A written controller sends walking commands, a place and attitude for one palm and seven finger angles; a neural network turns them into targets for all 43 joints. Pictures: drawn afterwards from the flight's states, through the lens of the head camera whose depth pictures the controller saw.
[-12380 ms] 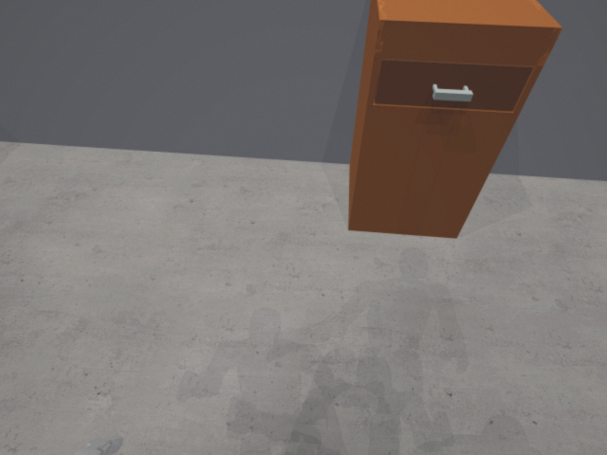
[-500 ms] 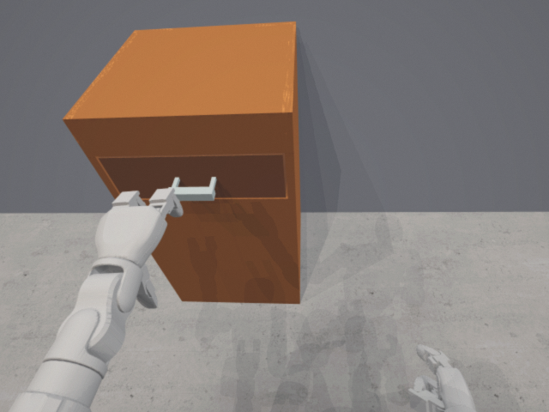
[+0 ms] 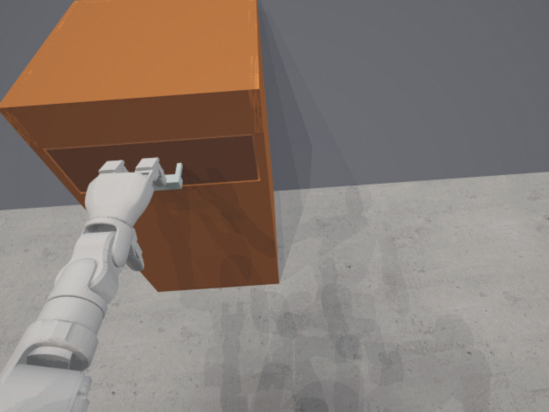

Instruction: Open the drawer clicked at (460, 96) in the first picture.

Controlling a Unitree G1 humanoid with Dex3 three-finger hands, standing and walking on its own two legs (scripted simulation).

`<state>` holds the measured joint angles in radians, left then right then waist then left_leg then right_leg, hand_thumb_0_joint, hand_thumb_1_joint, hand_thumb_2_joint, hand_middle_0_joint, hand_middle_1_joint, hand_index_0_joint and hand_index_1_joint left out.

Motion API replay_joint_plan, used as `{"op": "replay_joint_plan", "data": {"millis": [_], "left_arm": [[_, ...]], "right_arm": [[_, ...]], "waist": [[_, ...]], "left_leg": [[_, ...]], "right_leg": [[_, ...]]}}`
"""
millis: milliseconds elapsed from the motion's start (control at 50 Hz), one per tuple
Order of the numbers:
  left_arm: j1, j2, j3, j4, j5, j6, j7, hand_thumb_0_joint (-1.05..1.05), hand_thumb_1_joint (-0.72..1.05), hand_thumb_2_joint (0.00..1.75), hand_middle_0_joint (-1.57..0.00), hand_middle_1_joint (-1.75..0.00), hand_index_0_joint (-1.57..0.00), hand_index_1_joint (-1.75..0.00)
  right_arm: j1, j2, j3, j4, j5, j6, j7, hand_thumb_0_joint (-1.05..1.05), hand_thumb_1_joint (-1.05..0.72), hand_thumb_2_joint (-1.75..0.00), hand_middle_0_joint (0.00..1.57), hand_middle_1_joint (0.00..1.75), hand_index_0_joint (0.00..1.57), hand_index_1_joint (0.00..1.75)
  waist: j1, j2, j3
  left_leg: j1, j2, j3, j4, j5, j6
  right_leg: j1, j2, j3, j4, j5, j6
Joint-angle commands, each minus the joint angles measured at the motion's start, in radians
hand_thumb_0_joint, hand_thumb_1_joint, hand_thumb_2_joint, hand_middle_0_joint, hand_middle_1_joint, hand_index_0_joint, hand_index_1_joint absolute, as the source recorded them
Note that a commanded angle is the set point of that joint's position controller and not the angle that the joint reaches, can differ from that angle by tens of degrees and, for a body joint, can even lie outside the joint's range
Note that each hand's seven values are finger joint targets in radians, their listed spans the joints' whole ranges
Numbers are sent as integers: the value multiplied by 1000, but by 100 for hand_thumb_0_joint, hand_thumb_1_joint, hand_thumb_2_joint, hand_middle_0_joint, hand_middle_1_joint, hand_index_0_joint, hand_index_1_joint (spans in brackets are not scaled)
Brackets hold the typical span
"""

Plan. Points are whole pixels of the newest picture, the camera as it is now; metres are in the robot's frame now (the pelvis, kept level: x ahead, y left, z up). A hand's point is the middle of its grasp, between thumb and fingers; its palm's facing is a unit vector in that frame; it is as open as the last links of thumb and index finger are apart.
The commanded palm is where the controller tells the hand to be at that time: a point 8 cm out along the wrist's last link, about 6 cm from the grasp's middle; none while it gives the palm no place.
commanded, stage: move the hooked fingers above the handle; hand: left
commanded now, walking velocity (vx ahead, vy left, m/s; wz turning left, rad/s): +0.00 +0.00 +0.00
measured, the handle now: (157, 175) +0.57 +0.29 -0.06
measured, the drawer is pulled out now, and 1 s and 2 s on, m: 0.00 0.00 0.00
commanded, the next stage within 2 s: none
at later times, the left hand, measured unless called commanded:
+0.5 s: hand (141, 196) +0.45 +0.26 +0.02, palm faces -0.06 +0.01 -1.00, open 13.8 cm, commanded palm +0.45 +0.27 +0.07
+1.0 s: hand (150, 176) +0.52 +0.28 -0.01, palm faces -0.08 -0.01 -1.00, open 13.8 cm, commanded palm +0.50 +0.27 +0.05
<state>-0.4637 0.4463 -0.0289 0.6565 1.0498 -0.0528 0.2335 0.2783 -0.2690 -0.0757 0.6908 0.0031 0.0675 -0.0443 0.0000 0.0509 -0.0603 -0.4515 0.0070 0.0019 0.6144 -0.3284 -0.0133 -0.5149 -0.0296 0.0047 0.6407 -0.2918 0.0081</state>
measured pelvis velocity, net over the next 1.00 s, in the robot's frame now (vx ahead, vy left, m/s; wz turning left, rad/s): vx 0.00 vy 0.02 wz -0.03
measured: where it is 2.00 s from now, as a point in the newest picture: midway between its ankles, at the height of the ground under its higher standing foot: outside the picture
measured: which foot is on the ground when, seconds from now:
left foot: down 0.00-1.00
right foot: down 0.00-1.00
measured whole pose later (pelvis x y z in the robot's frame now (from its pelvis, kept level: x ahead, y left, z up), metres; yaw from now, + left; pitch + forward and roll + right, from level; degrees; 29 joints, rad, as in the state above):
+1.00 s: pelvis +0.00 +0.02 -0.04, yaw -2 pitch +25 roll -2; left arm -0.94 0.65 0.09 1.17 1.13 -0.10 0.28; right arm 0.39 -0.28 -0.05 0.73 -0.05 0.10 0.00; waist -0.16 0.05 -0.13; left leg -0.89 0.03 0.01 0.90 -0.44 0.01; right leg -0.92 -0.01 0.02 0.83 -0.34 0.04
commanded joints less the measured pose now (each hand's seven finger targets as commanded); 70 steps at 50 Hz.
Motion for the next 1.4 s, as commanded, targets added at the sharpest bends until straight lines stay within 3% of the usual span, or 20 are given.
{"op": "replay_joint_plan", "data": {"millis": [0,120,200,240,300,340,420,480,540,620,720,780,820,900,960,1000,1140,1260,1340,1380], "left_arm": [[-483,291,115,-114,20,-17,78,0,-50,30,-30,-120,-30,-120],[-534,293,105,25,20,-34,92,0,-50,30,-30,-120,-30,-120],[-534,341,140,92,25,-39,88,0,-50,30,-30,-120,-30,-120],[-556,308,109,96,32,-49,88,0,-50,30,-30,-120,-30,-120],[-588,344,134,145,31,-59,94,0,-50,30,-30,-120,-30,-120],[-613,391,159,155,40,-69,101,0,-50,30,-30,-120,-30,-120],[-697,370,130,161,53,-81,125,0,-50,30,-30,-120,-30,-120],[-754,362,110,210,56,-71,135,0,-50,30,-30,-120,-30,-120],[-786,398,130,234,59,-67,138,0,-50,30,-30,-120,-30,-120],[-846,371,91,291,61,-51,126,0,-50,30,-30,-120,-30,-120],[-885,434,124,310,70,-56,112,0,-50,30,-30,-120,-30,-120],[-895,440,120,364,69,-46,109,0,-50,30,-30,-120,-30,-120],[-909,504,154,373,74,-45,106,0,-50,30,-30,-120,-30,-120],[-866,525,182,333,72,-53,93,0,-50,30,-30,-120,-30,-120],[-849,487,155,326,64,-52,80,0,-50,30,-30,-120,-30,-120],[-835,506,177,306,53,-62,73,0,-50,30,-30,-120,-30,-120],[-892,477,153,248,56,-88,93,0,-50,30,-30,-120,-30,-120],[-892,455,130,319,59,-54,101,0,-50,30,-30,-120,-30,-120],[-869,445,135,259,53,-60,87,0,-50,30,-30,-120,-30,-120],[-812,440,144,284,46,-55,79,0,-50,30,-30,-120,-30,-120]], "right_arm": [[15,-122,-37,-103,-4,-40,-7,0,-90,-90,20,30,20,30],[66,-128,-45,-79,-6,-38,-2,0,-90,-90,20,30,20,30],[86,-140,-45,-73,-13,-29,6,0,-90,-90,20,30,20,30],[99,-137,-50,-73,-13,-26,10,0,-90,-90,20,30,20,30],[118,-146,-49,-63,-17,-22,11,0,-90,-90,20,30,20,30],[129,-151,-48,-58,-19,-18,11,0,-90,-90,20,30,20,30],[154,-152,-51,-46,-28,-17,16,0,-90,-90,20,30,20,30],[173,-156,-50,-34,-31,-15,19,0,-90,-90,20,30,20,30],[194,-165,-50,-21,-38,-12,22,0,-90,-90,20,30,20,30],[222,-169,-46,-6,-40,-8,23,0,-90,-90,20,30,20,30],[252,-181,-42,1,-49,-2,25,0,-90,-90,20,30,20,30],[262,-185,-34,6,-52,5,26,0,-90,-90,20,30,20,30],[272,-192,-28,6,-53,10,25,0,-90,-90,20,30,20,30],[282,-194,-31,-3,-60,20,31,0,-90,-90,20,30,20,30],[293,-191,-34,1,-56,27,33,0,-90,-90,20,30,20,30],[296,-194,-34,2,-56,30,32,0,-90,-90,20,30,20,30],[302,-188,-41,22,-55,30,29,0,-90,-90,20,30,20,30],[295,-187,-34,26,-54,32,32,0,-90,-90,20,30,20,30],[298,-179,-40,13,-56,32,35,0,-90,-90,20,30,20,30],[290,-180,-37,9,-55,36,36,0,-90,-90,20,30,20,30]], "waist": [[-21,-35,-353],[-42,-40,-393],[-36,-31,-411],[-50,-26,-414],[-67,-72,-401],[-65,-52,-422],[-92,8,-446],[-119,-3,-451],[-118,22,-510],[-148,21,-491],[-145,77,-550],[-163,48,-504],[-157,51,-526],[-130,91,-627],[-141,83,-595],[-135,63,-607],[-155,104,-584],[-171,92,-531],[-146,141,-629],[-139,94,-578]], "left_leg": [[52,-50,39,-37,280,48],[19,-50,45,-6,283,53],[-14,-47,49,10,313,52],[-6,-42,49,22,330,52],[-42,-40,44,37,306,56],[-57,-41,44,48,297,56],[-46,-38,35,77,307,54],[-66,-37,28,95,281,54],[-57,-35,21,117,314,53],[-78,-28,9,135,314,51],[-67,-23,0,171,371,46],[-122,-21,3,186,341,50],[-155,-24,4,194,335,52],[-104,-17,0,221,438,45],[-101,-8,-2,221,449,43],[-101,-7,-1,223,459,47],[-61,-2,-14,217,453,42],[-70,-2,-13,215,443,41],[9,2,-14,229,574,34],[-21,5,-10,221,568,36]], "right_leg": [[200,49,-34,-47,262,-44],[179,52,-27,-29,289,-39],[182,53,-26,-11,327,-41],[151,55,-28,-4,338,-40],[132,57,-27,-2,320,-36],[121,55,-22,13,315,-35],[54,58,-27,31,291,-38],[13,61,-31,40,265,-36],[0,62,-31,61,278,-37],[-54,66,-40,73,262,-36],[-89,69,-42,104,272,-38],[-117,72,-44,111,258,-35],[-98,70,-41,125,269,-35],[-88,75,-45,152,314,-37],[-104,78,-50,144,313,-33],[-87,79,-46,141,326,-33],[-137,80,-54,131,286,-34],[-157,82,-60,125,278,-34],[-122,83,-56,132,339,-33],[-105,82,-57,126,347,-31]]}}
